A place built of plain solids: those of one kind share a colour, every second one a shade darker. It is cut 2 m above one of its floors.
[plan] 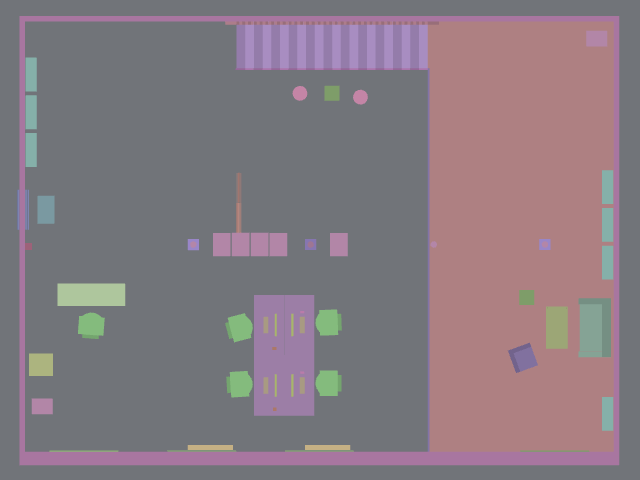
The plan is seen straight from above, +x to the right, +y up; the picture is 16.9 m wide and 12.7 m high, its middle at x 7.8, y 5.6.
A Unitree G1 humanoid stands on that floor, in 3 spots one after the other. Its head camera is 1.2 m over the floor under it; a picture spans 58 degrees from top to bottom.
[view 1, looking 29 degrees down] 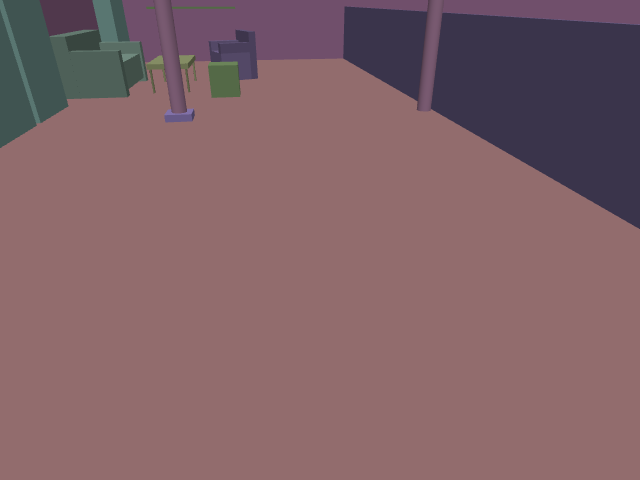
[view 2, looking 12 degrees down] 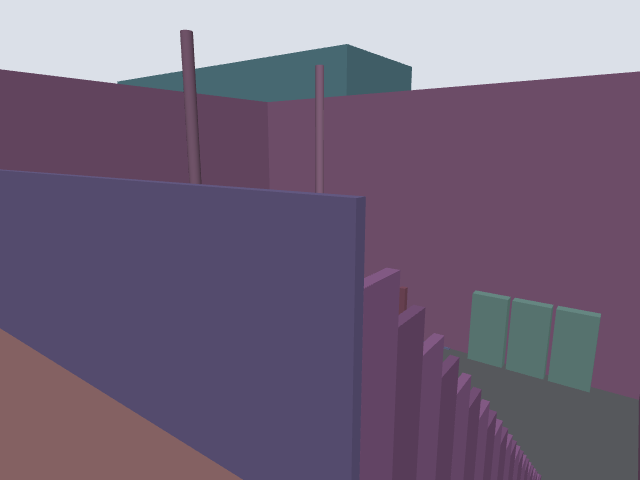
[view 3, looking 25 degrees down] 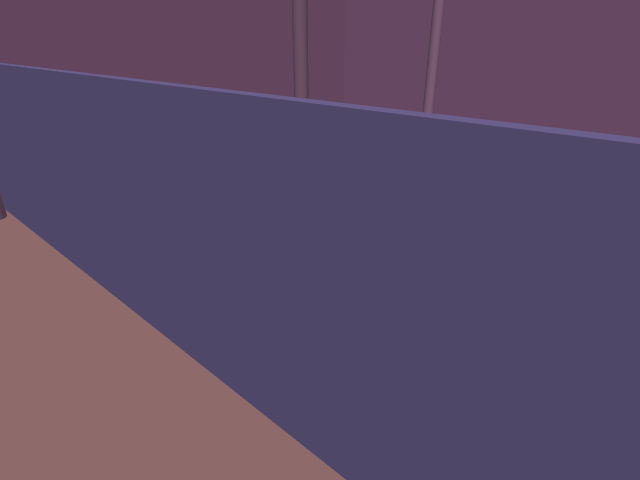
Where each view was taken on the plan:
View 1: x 12.95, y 10.72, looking -99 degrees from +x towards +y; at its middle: gallery_level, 2.48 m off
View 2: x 11.65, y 10.72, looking -144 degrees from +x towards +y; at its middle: gallery_guard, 1.20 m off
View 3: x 11.40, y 9.24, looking -138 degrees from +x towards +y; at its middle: gallery_guard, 1.04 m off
